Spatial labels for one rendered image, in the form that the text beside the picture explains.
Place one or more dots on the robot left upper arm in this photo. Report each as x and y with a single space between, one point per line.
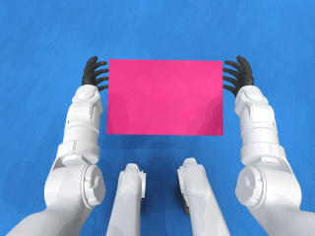
71 193

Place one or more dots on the robot left hand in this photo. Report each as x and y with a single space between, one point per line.
89 76

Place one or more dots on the left robot thigh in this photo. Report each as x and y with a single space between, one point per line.
125 219

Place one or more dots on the robot thigh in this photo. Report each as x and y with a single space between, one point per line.
205 213
125 219

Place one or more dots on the robot right upper arm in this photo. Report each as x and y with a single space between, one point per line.
273 197

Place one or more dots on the carton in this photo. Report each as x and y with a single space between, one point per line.
165 97

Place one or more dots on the robot right hand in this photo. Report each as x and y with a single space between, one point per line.
243 76

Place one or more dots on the right robot thigh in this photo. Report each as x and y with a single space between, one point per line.
205 213

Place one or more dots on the left robot forearm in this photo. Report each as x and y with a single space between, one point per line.
81 130

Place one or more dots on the right robot forearm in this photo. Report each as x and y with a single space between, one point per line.
258 131

